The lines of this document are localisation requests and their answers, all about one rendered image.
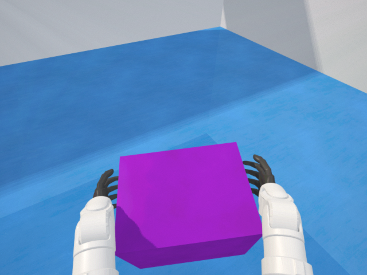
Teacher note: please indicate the robot right forearm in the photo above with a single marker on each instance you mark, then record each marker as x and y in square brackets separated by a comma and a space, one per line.
[284, 250]

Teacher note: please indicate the right robot hand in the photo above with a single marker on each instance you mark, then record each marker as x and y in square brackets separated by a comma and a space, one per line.
[264, 173]

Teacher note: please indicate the left robot hand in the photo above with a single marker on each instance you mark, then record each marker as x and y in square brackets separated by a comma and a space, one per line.
[102, 186]

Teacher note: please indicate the carton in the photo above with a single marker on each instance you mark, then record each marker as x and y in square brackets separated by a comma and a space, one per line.
[184, 205]

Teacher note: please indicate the robot left forearm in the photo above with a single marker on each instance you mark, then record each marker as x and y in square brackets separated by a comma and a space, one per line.
[94, 245]

